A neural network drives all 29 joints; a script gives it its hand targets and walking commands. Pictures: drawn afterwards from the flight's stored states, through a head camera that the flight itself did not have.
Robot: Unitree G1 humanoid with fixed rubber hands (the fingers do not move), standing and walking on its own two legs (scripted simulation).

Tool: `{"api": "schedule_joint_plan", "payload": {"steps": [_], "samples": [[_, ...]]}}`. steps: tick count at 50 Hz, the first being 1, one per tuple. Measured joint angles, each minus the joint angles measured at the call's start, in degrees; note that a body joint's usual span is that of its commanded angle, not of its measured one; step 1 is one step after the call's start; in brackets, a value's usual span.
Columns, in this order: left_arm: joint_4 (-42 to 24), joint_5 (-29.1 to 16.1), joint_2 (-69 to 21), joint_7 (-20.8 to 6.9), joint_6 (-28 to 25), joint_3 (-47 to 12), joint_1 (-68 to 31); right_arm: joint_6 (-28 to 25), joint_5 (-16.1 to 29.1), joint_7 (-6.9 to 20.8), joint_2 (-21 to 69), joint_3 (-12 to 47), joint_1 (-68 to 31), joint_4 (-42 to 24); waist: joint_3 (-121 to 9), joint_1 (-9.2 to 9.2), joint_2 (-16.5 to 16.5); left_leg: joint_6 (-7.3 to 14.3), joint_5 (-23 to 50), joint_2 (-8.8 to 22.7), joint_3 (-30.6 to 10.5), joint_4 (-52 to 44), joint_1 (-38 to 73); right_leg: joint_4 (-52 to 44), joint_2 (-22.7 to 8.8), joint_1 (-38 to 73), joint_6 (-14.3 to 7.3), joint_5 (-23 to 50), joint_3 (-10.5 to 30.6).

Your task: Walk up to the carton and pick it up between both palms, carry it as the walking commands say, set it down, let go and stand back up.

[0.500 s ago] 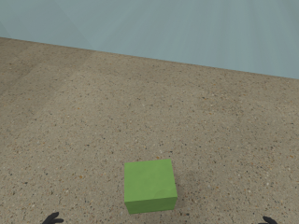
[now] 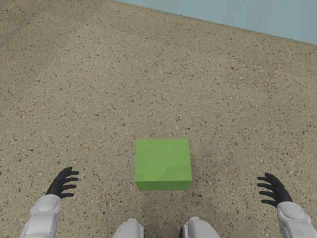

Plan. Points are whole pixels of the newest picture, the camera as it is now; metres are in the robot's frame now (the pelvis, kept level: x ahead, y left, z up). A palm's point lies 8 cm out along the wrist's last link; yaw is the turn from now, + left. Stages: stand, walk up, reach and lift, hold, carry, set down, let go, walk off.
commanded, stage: reach and lift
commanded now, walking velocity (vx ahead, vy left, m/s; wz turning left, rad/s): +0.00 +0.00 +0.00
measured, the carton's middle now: (162, 166) +0.45 +0.00 -0.61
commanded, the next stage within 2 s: none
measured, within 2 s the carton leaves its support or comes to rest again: neither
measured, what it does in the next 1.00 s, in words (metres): lowers itself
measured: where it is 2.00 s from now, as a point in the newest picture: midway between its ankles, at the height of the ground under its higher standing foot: outside the picture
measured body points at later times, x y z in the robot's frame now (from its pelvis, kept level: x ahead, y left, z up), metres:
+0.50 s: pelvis -0.06 +0.00 -0.05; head +0.14 +0.00 +0.35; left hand +0.33 +0.28 -0.13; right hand +0.33 -0.26 -0.14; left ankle +0.00 +0.14 -0.71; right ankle +0.01 -0.12 -0.71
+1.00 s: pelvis -0.06 +0.00 -0.09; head +0.24 +0.00 +0.25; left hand +0.46 +0.25 -0.18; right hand +0.46 -0.23 -0.18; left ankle +0.00 +0.14 -0.71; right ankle +0.01 -0.12 -0.71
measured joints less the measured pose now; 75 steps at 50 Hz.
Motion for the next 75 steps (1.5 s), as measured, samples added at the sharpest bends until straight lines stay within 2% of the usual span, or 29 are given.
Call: {"api": "schedule_joint_plan", "payload": {"steps": [10,24,34,46,53,63,68,75], "samples": [[4.3,-2.1,-0.3,0.1,0.1,1.7,-10.1,1.1,2.4,-2.1,0.8,2.6,-8.4,0.3,-3.6,-0.58,0.0,-0.2,-1.1,0.0,-0.6,7.9,-14.2,7.9,0.4,-14.4,-0.1,-1.0,0.7],[9.5,-5.8,0.9,1.0,3.0,4.4,-30.2,4.1,5.1,-0.9,-1.8,0.2,-32.6,8.0,-2.6,-0.52,0.8,0.2,1.7,-1.2,-1.2,14.1,-32.3,14.1,-0.2,-32.2,0.3,1.7,1.1],[14.8,-6.1,1.3,1.9,1.9,6.0,-44.7,2.5,5.8,-0.3,-2.8,-2.6,-47.2,14.7,-3.4,-0.70,0.7,0.2,2.9,-1.4,-1.6,16.8,-43.5,16.4,0.0,-43.2,0.3,3.1,1.3],[18.9,-6.2,0.7,2.2,-1.4,9.8,-56.5,-0.8,4.6,-0.3,-3.1,-4.9,-59.1,18.1,-5.4,-0.07,1.1,0.4,2.7,-1.8,-1.4,18.7,-53.8,18.5,0.2,-53.8,0.7,2.9,2.3],[17.4,-5.2,0.3,1.8,-2.1,11.6,-59.8,-1.6,3.1,0.7,-3.1,-7.1,-63.1,17.6,-7.7,-0.10,1.0,0.4,3.2,-2.2,-1.7,17.9,-58.9,17.9,0.2,-58.9,0.7,3.1,2.6],[13.9,-1.9,-1.4,0.5,-2.6,14.4,-57.9,-2.4,1.5,2.1,-1.5,-10.9,-61.3,15.0,-9.8,-0.29,0.5,0.2,3.0,-2.4,-2.3,18.5,-63.3,18.5,0.6,-63.2,0.9,3.0,2.8],[16.0,-1.7,-1.2,0.5,-2.5,14.6,-59.5,-2.5,1.6,2.1,-1.8,-11.7,-63.0,17.8,-11.0,-0.10,0.3,0.0,1.3,-2.6,-2.7,23.7,-68.2,23.5,0.8,-67.9,0.8,1.4,2.8],[18.1,-3.2,0.2,1.7,-1.8,13.1,-63.2,-2.0,3.1,0.7,-2.7,-10.6,-66.6,20.0,-11.2,-0.05,0.1,-0.4,-2.3,-2.9,-3.2,35.5,-77.8,35.3,1.1,-77.6,0.8,-2.3,2.8]]}}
